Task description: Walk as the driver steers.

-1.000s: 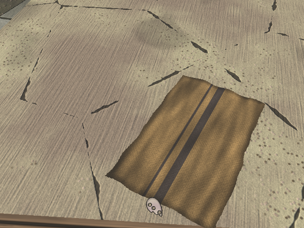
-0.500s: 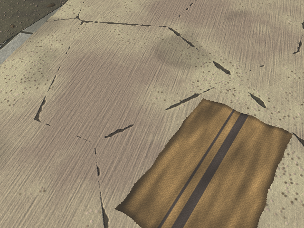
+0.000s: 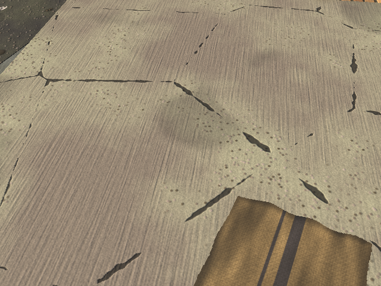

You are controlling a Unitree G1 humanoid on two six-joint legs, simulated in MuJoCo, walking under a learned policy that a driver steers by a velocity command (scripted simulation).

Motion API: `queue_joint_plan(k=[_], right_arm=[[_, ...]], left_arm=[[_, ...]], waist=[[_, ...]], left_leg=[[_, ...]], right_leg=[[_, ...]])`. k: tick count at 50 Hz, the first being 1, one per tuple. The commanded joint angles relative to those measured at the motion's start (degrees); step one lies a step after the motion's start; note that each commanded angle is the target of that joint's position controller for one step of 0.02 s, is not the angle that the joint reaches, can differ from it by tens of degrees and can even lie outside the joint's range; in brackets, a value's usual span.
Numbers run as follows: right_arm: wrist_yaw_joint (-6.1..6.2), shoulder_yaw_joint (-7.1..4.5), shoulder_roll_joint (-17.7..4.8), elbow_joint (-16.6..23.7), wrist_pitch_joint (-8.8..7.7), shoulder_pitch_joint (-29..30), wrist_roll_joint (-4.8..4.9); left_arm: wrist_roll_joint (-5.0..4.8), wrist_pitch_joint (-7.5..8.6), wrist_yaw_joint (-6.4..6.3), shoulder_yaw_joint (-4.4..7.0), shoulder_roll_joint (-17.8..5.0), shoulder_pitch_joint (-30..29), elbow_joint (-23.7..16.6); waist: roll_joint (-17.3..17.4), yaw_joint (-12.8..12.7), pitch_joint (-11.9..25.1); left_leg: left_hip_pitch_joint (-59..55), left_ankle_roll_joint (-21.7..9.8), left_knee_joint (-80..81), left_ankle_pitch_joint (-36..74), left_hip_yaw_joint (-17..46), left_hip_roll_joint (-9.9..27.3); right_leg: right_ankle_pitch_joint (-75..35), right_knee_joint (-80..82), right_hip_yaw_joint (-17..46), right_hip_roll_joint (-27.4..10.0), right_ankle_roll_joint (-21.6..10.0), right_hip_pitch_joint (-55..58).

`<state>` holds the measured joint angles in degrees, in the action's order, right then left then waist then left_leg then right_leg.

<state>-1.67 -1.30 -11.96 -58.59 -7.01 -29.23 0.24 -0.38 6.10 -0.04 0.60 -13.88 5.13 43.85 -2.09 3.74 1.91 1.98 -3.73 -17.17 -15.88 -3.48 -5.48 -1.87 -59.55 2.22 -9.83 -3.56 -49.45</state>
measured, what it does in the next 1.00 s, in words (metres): walks ahead, turning right: right foot, then left foot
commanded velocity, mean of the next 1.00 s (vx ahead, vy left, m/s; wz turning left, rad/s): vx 1.00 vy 0.00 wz -0.57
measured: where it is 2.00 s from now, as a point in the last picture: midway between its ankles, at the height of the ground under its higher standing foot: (319, 92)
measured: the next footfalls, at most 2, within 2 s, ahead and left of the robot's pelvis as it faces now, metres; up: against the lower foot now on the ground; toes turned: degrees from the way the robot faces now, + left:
right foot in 0.20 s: +0.44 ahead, -0.13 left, +0.00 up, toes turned -1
left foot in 0.66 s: +0.85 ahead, +0.06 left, +0.00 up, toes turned -23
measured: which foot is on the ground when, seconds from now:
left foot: down 0.00-0.22, up 0.24-0.64, down 0.66-1.00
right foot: up 0.00-0.18, down 0.20-0.68, up 0.70-1.00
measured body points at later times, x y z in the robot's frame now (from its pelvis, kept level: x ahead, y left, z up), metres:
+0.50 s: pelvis +0.45 -0.05 +0.01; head +0.46 -0.05 +0.46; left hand +0.42 +0.20 -0.13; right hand +0.67 -0.30 -0.05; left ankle +0.66 +0.12 -0.67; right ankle +0.40 -0.13 -0.74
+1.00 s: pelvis +0.87 -0.10 -0.01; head +0.86 -0.12 +0.43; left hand +1.20 -0.04 -0.06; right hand +0.66 -0.32 -0.15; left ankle +0.82 +0.08 -0.74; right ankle +0.95 -0.32 -0.66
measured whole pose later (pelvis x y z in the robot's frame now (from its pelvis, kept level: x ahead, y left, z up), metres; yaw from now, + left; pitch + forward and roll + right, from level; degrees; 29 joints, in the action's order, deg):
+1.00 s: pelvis +0.87 -0.10 -0.01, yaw -36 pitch -1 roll +5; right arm 0.0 -4.8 -18.4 -51.7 -5.8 -25.5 -0.5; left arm -2.0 1.4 2.4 3.6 -18.0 5.1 33.3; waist -2.4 6.1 -1.4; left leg -7.0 2.5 -16.1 -21.8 -13.3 -1.0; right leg 0.5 -60.5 -0.4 -8.1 -4.3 -49.3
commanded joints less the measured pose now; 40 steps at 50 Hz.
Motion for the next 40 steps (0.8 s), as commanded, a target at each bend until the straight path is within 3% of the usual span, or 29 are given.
queue_joint_plan(k=[1, 5, 7, 9, 10, 11, 12, 13, 14, 15, 16, 17, 18, 20, 22, 24, 26, 28, 30, 31, 32, 33, 34, 35, 36, 37, 38, 39, 40], right_arm=[[1.32, -0.69, -7.68, 5.07, -1.83, 3.62, 0.86], [2.12, -0.85, -9.61, 3.80, -0.06, -1.44, 1.08], [2.18, -1.20, -11.15, 3.98, 1.13, -1.09, 0.12], [2.13, -1.74, -13.12, 3.95, 2.57, 0.19, -2.18], [2.12, -1.56, -12.91, 4.88, 3.23, 3.49, -2.70], [2.27, -0.45, -9.60, 7.51, 2.66, 4.14, -3.54], [0.44, 2.08, 1.08, 7.29, 0.05, -5.82, -0.39], [0.15, 0.57, -7.01, 8.16, -2.24, 0.04, 1.64], [0.14, 0.15, -9.21, 11.59, -3.22, 9.50, 3.04], [0.54, 0.64, -8.02, 14.14, -3.87, 15.49, 1.91], [0.83, 0.34, -7.21, 14.83, -3.87, 17.51, 0.54], [0.60, 0.44, -5.98, 15.16, -3.32, 15.59, -0.04], [0.50, 0.36, -5.54, 15.22, -2.71, 14.65, -0.35], [0.70, 0.34, -5.67, 16.39, -1.97, 16.31, -0.76], [1.04, 0.72, -6.18, 19.21, -2.01, 23.74, -1.25], [0.76, 1.11, -5.64, 21.11, -2.37, 30.04, -1.23], [0.75, 0.78, -6.19, 22.81, -2.44, 33.37, -0.31], [1.24, -0.39, -8.83, 24.11, -2.20, 34.48, 0.88], [1.46, -1.43, -10.72, 24.63, -2.30, 34.39, 1.61], [1.55, -2.19, -11.85, 24.21, -2.50, 31.60, 1.77], [1.82, -3.55, -13.92, 22.93, -2.67, 24.15, 1.99], [2.26, -4.33, -15.29, 20.86, -2.43, 11.13, 2.04], [2.39, -5.34, -20.01, 19.53, -1.58, 1.77, 0.20], [1.06, -5.58, -20.47, 18.24, -1.25, 0.92, -0.07], [1.33, -4.46, -14.26, 19.83, -0.89, 5.89, 0.09], [1.51, -3.92, -11.82, 19.26, -0.36, 8.14, 0.03], [1.42, -3.72, -10.90, 18.38, 0.01, 10.14, -0.80], [1.42, -3.36, -9.27, 17.45, -0.02, 12.32, -1.52], [1.25, -2.91, -7.23, 16.48, -0.09, 14.04, -1.49]], left_arm=[[-0.24, 1.17, 0.84, -0.11, -1.62, -5.39, -3.85], [-1.45, 2.02, 3.05, -0.09, -2.02, -13.81, -7.29], [-1.59, 2.25, 3.79, 0.78, -3.97, -12.56, -8.30], [-2.47, 1.56, 3.13, 2.87, -8.50, -0.68, -6.62], [-2.66, 0.87, 2.36, 4.19, -11.22, 13.20, -3.04], [-1.78, -0.21, 1.34, 5.26, -16.75, 26.58, 0.63], [-1.09, 0.32, 2.35, 5.76, -17.63, 28.16, 1.95], [-0.32, 0.39, 2.18, 4.56, -10.73, 26.99, 3.04], [0.37, 0.51, 2.12, 3.84, -7.80, 23.63, 2.62], [0.94, 0.99, 2.77, 3.53, -7.02, 19.45, 2.19], [1.22, 1.39, 3.07, 3.08, -5.45, 16.05, 1.67], [1.38, 1.27, 2.95, 2.71, -4.54, 13.83, 1.49], [0.71, 0.93, 2.84, 2.62, -3.95, 12.72, 1.39], [-0.46, 0.63, 2.05, 2.68, -4.37, 13.55, 1.59], [-0.60, 0.83, 0.73, 3.29, -6.25, 15.40, 1.07], [-0.88, 0.81, -0.27, 3.91, -7.86, 16.07, 0.39], [-1.59, 0.93, -0.35, 4.65, -9.56, 18.44, 0.37], [-2.51, 0.77, -0.53, 4.82, -9.06, 19.96, 0.52], [-2.44, -0.32, -0.93, 4.88, -8.23, 21.17, 1.00], [-2.06, -1.02, -1.11, 4.96, -8.22, 21.26, 1.08], [-1.14, -1.57, -0.91, 4.81, -8.25, 20.72, 0.82], [0.43, -1.94, -0.47, 3.91, -6.60, 18.00, -1.01], [-0.05, -1.24, -0.13, 1.95, 1.15, 25.27, -2.58], [-3.76, -0.53, -0.09, 0.76, 0.96, 27.96, -4.81], [-4.49, -0.97, -0.72, 1.71, -4.02, 21.69, -4.51], [-3.18, -1.25, -0.74, 2.13, -5.93, 15.10, -5.60], [-1.62, -1.47, -0.47, 2.33, -5.87, 11.19, -6.59], [-1.35, -1.98, 0.09, 2.75, -5.29, 10.39, -7.45], [-2.08, -2.92, 0.57, 2.96, -4.47, 10.56, -7.80]], waist=[[1.33, -1.70, -9.75], [2.12, 0.67, -12.72], [4.99, -1.57, -10.05], [10.85, -8.98, -0.67], [11.95, -16.31, 6.33], [2.63, -18.53, 16.88], [-22.45, -9.93, 27.01], [-15.26, -12.15, 21.86], [-9.94, -11.93, 11.97], [1.74, -9.60, 5.95], [5.44, -6.67, 3.43], [4.34, -3.37, 1.79], [3.20, -1.77, -0.16], [2.76, -0.52, -4.45], [2.64, -2.50, -8.14], [0.63, -4.34, -9.28], [-0.56, -6.24, -8.16], [-1.61, -6.66, -7.58], [-2.56, -6.27, -7.05], [-3.32, -4.61, -5.54], [-3.79, -0.40, -0.67], [-3.69, 6.39, 9.12], [15.02, 3.97, 20.72], [32.73, 1.56, 24.32], [22.52, 3.25, 13.55], [12.82, 3.78, 6.42], [4.86, 2.44, 2.17], [5.53, 0.07, -0.08], [6.86, -1.65, -1.83]], left_leg=[[15.01, -7.98, 14.72, 9.44, 7.07, 12.89], [-1.48, -7.04, 14.41, 16.04, 5.40, 16.67], [-9.68, -6.05, 8.11, 37.24, 4.73, 18.61], [-15.24, -5.08, -7.83, 65.43, 4.08, 19.24], [-7.62, -3.55, -24.35, 67.84, 2.07, 17.55], [9.46, -3.08, -46.53, 47.62, 1.71, 13.74], [33.20, 0.59, -68.52, -5.14, 7.86, 0.79], [40.61, -2.63, -70.03, -5.93, 12.96, 4.41], [43.72, -3.75, -69.41, -4.51, 11.93, 6.74], [41.81, -4.00, -64.81, -2.17, 11.31, 8.35], [38.48, -3.75, -59.79, -0.45, 11.30, 10.12], [35.54, -2.95, -57.10, 0.26, 11.79, 11.28], [34.96, -1.85, -53.99, -0.22, 11.32, 11.78], [35.52, 0.80, -47.69, -0.57, 9.94, 12.87], [35.72, 3.71, -37.17, 8.30, 8.45, 12.51], [27.36, 5.54, -24.13, 19.85, 6.84, 9.77], [18.74, 6.74, -17.69, 27.17, 6.51, 7.35], [17.63, 7.40, -12.90, 27.05, 8.96, 7.10], [18.72, 6.99, -10.48, 21.52, 9.94, 7.14], [16.74, 6.11, -10.78, 16.75, 9.61, 6.91], [9.24, 4.60, -11.65, 11.34, 8.32, 6.19], [-7.04, 2.50, -16.01, 6.85, 10.84, 10.88], [-29.28, -4.62, -11.14, -14.10, 35.27, 24.75], [-33.75, -8.64, 1.08, -37.12, 61.70, 32.50], [-25.92, -6.42, 3.32, -36.73, 55.23, 29.99], [-18.15, -4.65, 2.19, -24.59, 43.13, 27.90], [-9.66, -4.10, 1.65, -11.35, 33.71, 25.58], [-3.50, -3.97, 2.12, -4.18, 27.36, 23.55], [0.23, -3.31, 3.01, -0.73, 21.63, 21.68]], right_leg=[[-13.39, 14.87, -3.05, 1.48, 0.83, 10.23], [-11.60, 29.44, -4.06, 4.59, 0.10, 8.62], [-4.62, 31.15, -6.01, 7.92, -1.57, 11.15], [4.38, 27.48, -7.89, 12.05, -4.28, 23.05], [5.16, 26.66, -7.26, 11.65, -6.00, 40.28], [15.81, 22.22, 8.25, 0.56, -7.88, 62.30], [42.62, 37.40, 44.69, -10.65, -20.06, 81.51], [46.95, 45.97, 50.67, -7.96, -16.24, 80.06], [37.70, 44.85, 39.94, -6.16, -13.99, 72.24], [26.84, 46.12, 33.72, -3.66, -13.15, 60.81], [20.63, 46.67, 28.51, -1.15, -13.08, 52.29], [19.47, 47.77, 25.89, 0.99, -13.54, 46.57], [19.05, 49.07, 24.21, 2.19, -13.96, 43.26], [19.30, 51.41, 22.04, 2.53, -14.48, 36.22], [16.44, 53.17, 19.62, 3.35, -14.56, 30.37], [13.36, 52.43, 14.72, 6.82, -11.94, 23.73], [15.98, 52.26, 14.94, 6.68, -9.86, 21.21], [18.94, 49.29, 17.97, 5.62, -8.37, 27.10], [17.38, 43.94, 20.43, 4.22, -7.37, 35.21], [11.61, 39.69, 20.84, 3.87, -6.66, 38.06], [1.55, 30.52, 19.73, 5.69, -5.21, 39.45], [-0.78, 14.63, 16.98, 8.01, -3.10, 33.36], [18.49, -8.47, 10.48, 14.16, -0.56, 15.89], [31.14, -22.75, 8.70, 12.25, -0.77, 2.05], [26.15, -27.53, 7.26, 8.73, -0.93, -3.20], [22.51, -27.50, 4.86, 6.75, -0.96, -3.74], [19.84, -24.45, 4.26, 4.22, -1.05, -0.69], [18.16, -20.85, 5.05, 2.10, -1.18, 2.60], [18.39, -19.14, 5.15, 0.59, -1.23, 4.60]])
